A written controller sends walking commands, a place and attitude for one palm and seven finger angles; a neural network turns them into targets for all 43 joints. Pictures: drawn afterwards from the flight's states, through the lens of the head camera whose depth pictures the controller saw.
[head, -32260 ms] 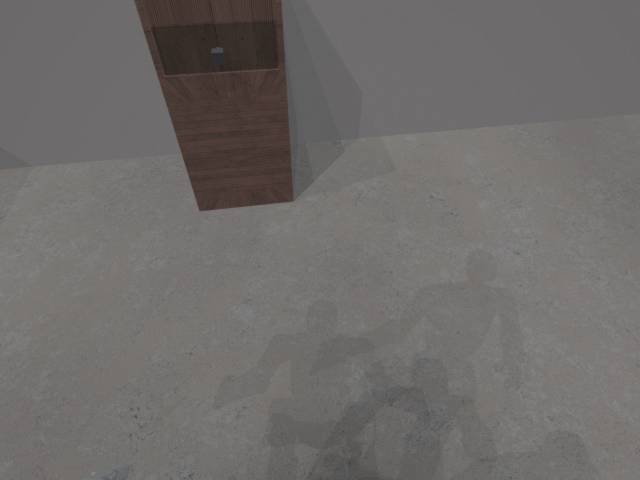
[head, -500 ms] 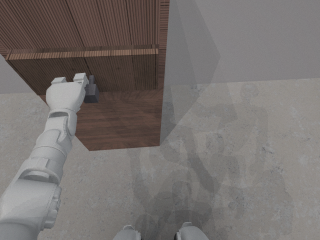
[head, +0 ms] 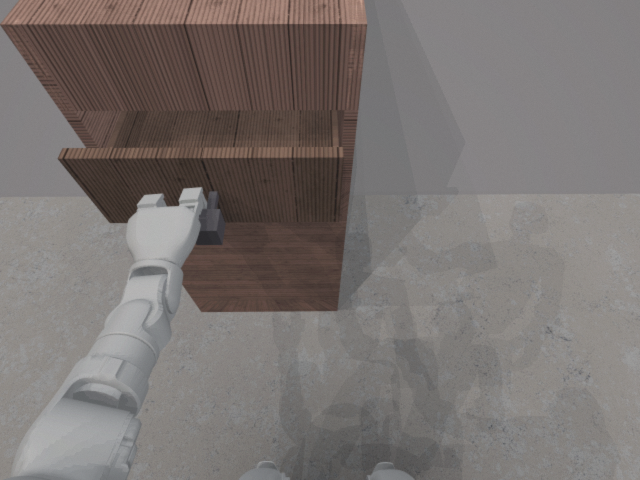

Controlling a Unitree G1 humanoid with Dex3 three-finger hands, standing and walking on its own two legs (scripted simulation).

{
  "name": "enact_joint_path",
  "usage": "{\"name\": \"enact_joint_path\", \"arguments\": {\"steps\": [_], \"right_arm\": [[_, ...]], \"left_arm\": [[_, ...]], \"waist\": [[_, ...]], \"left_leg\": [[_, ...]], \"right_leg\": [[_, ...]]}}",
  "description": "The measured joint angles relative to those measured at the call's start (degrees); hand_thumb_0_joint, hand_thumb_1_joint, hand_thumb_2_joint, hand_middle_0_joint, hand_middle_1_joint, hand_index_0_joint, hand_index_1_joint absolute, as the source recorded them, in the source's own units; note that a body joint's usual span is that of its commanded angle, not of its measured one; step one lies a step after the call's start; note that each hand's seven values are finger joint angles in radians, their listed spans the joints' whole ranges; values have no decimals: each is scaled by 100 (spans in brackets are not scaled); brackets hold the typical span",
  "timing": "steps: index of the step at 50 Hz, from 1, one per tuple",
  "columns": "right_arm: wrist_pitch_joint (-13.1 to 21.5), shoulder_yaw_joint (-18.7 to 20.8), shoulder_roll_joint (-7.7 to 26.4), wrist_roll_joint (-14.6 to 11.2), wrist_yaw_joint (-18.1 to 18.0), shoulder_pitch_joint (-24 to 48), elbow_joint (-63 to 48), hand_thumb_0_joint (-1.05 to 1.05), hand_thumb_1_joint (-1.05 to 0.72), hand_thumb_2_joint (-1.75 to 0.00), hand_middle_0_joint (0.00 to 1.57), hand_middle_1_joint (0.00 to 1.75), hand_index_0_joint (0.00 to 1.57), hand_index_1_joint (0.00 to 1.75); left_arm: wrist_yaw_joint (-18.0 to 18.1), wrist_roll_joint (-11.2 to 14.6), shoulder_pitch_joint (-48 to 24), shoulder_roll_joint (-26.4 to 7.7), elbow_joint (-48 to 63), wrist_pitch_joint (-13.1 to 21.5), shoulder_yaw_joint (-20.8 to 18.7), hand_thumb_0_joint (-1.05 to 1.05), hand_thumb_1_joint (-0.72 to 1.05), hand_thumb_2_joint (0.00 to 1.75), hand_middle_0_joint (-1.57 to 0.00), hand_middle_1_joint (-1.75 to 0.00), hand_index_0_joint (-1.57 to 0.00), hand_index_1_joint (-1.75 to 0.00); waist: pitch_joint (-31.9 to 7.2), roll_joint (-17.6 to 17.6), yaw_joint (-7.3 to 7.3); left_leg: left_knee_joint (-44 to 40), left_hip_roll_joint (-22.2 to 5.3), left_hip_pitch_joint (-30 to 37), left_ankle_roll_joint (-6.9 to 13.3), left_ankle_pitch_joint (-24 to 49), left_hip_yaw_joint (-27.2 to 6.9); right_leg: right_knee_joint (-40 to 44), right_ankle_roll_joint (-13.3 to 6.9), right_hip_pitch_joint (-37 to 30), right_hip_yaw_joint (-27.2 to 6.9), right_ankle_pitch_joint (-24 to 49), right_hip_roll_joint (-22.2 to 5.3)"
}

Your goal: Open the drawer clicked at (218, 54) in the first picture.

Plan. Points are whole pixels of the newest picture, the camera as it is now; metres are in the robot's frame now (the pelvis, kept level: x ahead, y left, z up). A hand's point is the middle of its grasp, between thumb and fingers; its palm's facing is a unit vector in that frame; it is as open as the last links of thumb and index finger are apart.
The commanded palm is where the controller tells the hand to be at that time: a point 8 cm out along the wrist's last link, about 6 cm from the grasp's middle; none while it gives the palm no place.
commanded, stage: pull the drawer open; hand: left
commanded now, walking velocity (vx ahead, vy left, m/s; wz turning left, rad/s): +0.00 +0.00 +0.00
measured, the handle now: (210, 215) +0.47 +0.17 -0.01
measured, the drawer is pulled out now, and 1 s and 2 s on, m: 0.09 0.20 0.30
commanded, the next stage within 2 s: open the thumb to release the handle in 1.96 s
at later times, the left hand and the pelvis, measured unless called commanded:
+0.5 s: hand (172, 283) +0.37 +0.21 -0.02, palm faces -0.04 -0.03 -1.00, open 5.4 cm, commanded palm +0.33 +0.20 +0.03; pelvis +0.00 -0.01 +0.01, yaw +0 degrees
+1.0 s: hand (166, 325) +0.31 +0.21 -0.02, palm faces -0.02 -0.06 -1.00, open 5.4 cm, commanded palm +0.27 +0.20 +0.03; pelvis +0.01 -0.01 +0.01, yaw +0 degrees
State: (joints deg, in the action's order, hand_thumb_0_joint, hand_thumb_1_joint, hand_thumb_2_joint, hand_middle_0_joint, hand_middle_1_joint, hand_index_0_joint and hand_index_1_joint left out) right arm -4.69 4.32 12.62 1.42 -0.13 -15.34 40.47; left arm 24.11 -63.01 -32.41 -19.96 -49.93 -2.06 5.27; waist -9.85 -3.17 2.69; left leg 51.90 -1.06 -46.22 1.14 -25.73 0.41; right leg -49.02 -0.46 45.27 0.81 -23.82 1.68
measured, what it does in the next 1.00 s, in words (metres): stands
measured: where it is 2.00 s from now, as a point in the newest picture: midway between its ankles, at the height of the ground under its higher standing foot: outside the picture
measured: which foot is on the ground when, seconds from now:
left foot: down 0.00-1.00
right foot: down 0.00-1.00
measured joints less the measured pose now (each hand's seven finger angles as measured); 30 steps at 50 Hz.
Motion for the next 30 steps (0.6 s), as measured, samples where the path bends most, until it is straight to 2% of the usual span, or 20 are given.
{"name": "enact_joint_path", "arguments": {"steps": [8, 14, 30], "right_arm": [[14, -2, 15, -30, -55, -50, 75, 0, -91, -90, 20, 30, 20, 30], [19, 16, 31, -49, -66, -23, 58, 0, -91, -90, 20, 30, 20, 30], [88, -23, 68, -66, -91, 243, -141, 0, -91, -90, 20, 30, 20, 30]], "left_arm": [[110, -22, 291, 38, 212, 69, 14, 0, 88, 90, -42, -135, -31, -130], [105, 2, 571, 61, 469, -27, 4, 0, 88, 90, -42, -135, -31, -130], [117, 15, 1772, 171, 1615, -148, 47, 0, 88, 90, -42, -135, -30, -130]], "waist": [[38, 9, -68], [37, -5, -82], [60, 10, -183]], "left_leg": [[-37, 8, 107, -23, 20, -7], [-84, -4, 192, -34, 29, 22], [-255, -11, 561, -56, 25, 63]], "right_leg": [[-12, -27, -88, 6, -10, -7], [7, -40, -147, -23, -3, 6], [120, -54, -474, -68, -23, 15]]}}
